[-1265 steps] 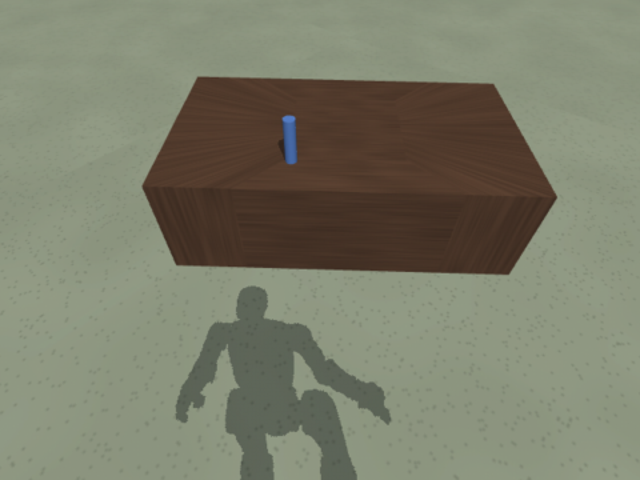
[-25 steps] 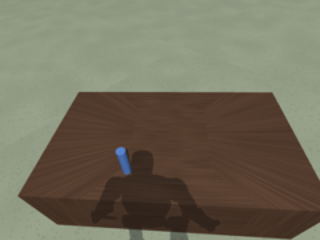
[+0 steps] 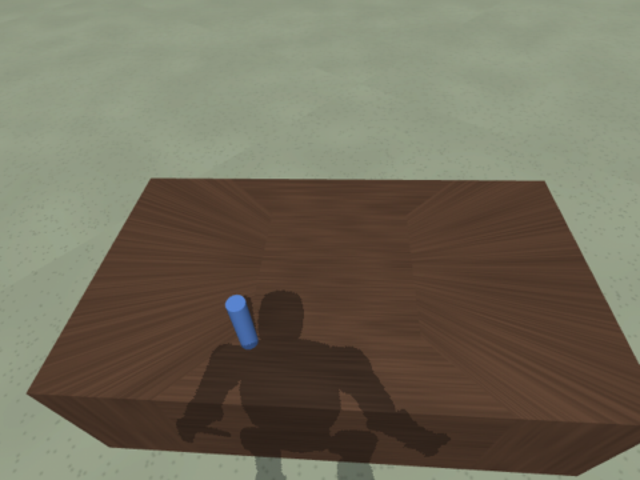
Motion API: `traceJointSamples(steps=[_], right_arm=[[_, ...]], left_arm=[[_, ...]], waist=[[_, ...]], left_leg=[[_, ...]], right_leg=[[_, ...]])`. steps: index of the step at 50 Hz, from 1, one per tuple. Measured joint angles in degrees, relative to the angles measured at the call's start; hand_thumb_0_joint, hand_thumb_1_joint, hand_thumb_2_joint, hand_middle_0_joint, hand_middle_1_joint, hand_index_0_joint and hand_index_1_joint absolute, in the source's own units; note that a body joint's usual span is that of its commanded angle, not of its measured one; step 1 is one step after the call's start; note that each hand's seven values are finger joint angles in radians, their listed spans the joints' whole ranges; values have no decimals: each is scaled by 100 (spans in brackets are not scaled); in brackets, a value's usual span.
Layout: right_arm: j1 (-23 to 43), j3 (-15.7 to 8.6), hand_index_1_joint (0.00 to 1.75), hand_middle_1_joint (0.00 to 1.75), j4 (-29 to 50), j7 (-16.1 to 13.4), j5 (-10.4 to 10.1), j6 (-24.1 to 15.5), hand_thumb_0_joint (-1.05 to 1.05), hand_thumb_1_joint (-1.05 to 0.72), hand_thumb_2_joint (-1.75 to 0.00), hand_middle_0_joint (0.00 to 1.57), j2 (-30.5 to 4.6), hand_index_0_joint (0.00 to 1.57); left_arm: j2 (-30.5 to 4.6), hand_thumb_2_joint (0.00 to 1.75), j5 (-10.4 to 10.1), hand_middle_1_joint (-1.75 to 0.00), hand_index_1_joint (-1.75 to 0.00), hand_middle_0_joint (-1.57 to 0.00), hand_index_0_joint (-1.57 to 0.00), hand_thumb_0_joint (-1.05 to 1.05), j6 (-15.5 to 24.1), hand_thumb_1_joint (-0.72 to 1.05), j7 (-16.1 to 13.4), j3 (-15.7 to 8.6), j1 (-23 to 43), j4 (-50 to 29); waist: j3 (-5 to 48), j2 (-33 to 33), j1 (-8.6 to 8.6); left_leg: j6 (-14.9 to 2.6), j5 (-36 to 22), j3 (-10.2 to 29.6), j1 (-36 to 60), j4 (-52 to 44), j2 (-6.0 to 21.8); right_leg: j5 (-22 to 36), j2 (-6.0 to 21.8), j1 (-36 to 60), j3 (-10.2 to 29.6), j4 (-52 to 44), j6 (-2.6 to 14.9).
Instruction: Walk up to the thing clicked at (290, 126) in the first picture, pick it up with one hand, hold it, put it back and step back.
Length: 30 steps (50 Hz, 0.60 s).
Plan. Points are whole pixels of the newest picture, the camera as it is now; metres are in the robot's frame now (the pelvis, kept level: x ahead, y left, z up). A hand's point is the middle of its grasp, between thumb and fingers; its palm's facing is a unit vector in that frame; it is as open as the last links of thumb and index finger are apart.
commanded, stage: stand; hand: left
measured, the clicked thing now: (242, 323) +0.50 +0.21 -0.28
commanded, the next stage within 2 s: none
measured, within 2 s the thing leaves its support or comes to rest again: neither
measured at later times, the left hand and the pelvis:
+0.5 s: hand out of the picture +0.09 +0.25 -0.15, palm faces +0.00 -0.93 -0.37, open 7.4 cm; pelvis +0.01 +0.00 +0.00, yaw +0 degrees
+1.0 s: hand out of the picture +0.08 +0.25 -0.15, palm faces -0.01 -0.93 -0.36, open 7.4 cm; pelvis +0.01 -0.01 +0.00, yaw -1 degrees
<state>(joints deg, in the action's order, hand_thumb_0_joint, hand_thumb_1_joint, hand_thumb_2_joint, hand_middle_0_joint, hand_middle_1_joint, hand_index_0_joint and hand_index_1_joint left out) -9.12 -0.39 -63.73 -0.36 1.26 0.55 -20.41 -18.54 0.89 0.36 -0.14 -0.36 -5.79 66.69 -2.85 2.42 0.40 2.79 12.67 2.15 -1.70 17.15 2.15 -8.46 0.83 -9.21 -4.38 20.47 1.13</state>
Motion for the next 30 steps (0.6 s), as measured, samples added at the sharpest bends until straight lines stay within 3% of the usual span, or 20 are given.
traceJointSamples(steps=[6,13,19,30], right_arm=[[42,2,30,30,-14,1,-5,-1,1,-91,-90,20,4,20],[90,10,30,30,-3,-2,-8,-14,1,-91,-90,20,-3,20],[105,13,30,30,4,5,-9,-11,1,-91,-90,20,9,20],[41,-5,30,30,-7,27,-5,-16,1,-91,-90,20,16,20]], left_arm=[[0,77,-4,-28,-28,-20,-20,0,2,37,5,-8,39,-12],[4,87,-14,-29,-30,-21,-20,0,9,74,8,-20,67,-27],[-13,89,-10,-30,-30,-21,-20,0,5,85,16,-29,88,-48],[-28,90,-13,-30,-30,-21,-20,0,11,90,33,-45,41,-86]], waist=[[-7,-5,-3],[-1,1,-9],[14,-5,-10],[-4,-22,-18]], left_leg=[[8,14,5,39,-34,11],[16,25,-5,79,-58,25],[25,28,-8,88,-64,38],[41,35,-18,71,-69,63]], right_leg=[[-35,-9,25,-8,1,5],[-54,-23,49,-1,2,11],[-60,-36,53,0,1,19],[-62,-62,30,8,-4,40]])
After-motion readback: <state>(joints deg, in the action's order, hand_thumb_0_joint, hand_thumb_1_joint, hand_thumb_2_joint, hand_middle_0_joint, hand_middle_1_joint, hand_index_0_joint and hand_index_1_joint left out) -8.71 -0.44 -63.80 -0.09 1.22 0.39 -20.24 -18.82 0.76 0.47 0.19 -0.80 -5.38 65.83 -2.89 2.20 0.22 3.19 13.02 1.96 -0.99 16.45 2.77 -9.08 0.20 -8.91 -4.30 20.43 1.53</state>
